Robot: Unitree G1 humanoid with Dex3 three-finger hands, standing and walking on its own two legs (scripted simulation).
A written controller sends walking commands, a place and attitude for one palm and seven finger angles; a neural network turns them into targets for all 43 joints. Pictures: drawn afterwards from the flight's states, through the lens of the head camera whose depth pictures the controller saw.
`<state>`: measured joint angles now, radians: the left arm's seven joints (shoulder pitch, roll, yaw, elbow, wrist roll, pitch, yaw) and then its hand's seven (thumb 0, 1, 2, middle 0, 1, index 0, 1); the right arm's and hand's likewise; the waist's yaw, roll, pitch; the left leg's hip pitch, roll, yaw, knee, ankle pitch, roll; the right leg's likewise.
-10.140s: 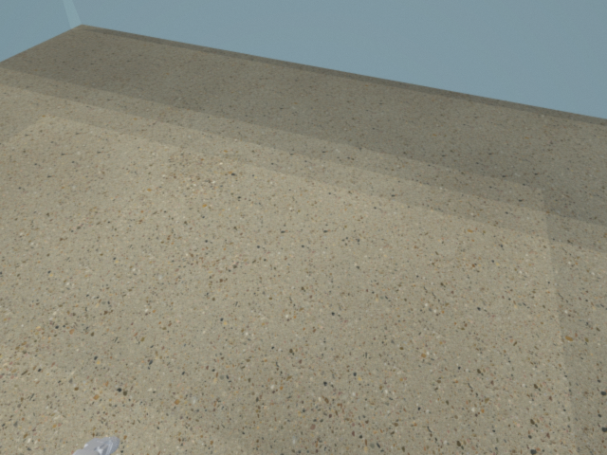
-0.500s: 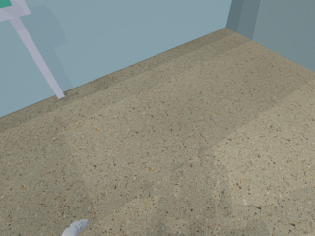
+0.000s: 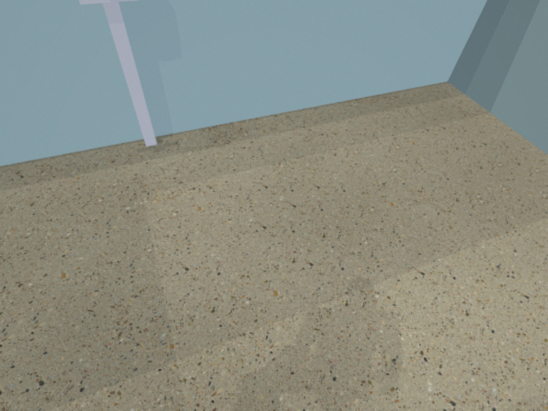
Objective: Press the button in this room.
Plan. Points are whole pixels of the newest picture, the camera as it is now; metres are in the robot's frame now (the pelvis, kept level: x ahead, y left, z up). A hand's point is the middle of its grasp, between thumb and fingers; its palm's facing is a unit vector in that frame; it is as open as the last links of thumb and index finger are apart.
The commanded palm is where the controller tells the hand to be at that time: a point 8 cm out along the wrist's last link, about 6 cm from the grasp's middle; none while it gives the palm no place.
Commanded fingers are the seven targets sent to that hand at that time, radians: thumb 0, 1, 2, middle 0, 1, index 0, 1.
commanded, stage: turn or walk to find it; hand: left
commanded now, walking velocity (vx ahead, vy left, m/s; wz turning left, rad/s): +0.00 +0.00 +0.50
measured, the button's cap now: out of the picture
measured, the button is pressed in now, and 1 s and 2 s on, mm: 0 0 0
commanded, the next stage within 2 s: stand and wait in 0.68 s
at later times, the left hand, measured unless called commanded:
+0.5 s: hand out of the picture -0.02 +0.17 -0.14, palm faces +0.27 -0.92 -0.27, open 7.4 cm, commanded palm none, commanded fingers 0.00 0.90 0.90 -0.20 -0.30 -0.20 -0.30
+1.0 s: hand out of the picture -0.04 +0.22 -0.17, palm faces +0.40 -0.90 -0.19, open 7.4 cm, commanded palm none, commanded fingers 0.00 0.90 0.90 -0.20 -0.30 -0.20 -0.30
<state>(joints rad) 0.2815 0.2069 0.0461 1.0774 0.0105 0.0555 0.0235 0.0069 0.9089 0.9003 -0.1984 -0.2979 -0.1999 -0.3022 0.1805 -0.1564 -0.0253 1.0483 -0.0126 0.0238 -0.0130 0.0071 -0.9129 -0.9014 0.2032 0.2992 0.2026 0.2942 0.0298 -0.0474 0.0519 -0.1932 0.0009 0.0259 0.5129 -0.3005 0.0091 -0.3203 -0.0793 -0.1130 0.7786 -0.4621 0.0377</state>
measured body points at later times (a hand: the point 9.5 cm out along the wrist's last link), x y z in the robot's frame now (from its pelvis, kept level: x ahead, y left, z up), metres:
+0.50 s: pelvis -0.05 -0.04 +0.01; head -0.03 -0.06 +0.46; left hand -0.03 +0.22 -0.12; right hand +0.06 -0.29 -0.15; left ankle -0.10 +0.10 -0.65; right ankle -0.01 -0.13 -0.73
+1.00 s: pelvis +0.01 +0.04 +0.00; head +0.02 +0.05 +0.45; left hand -0.07 +0.27 -0.15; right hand +0.08 -0.17 -0.15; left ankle -0.09 +0.12 -0.73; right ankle +0.11 -0.05 -0.70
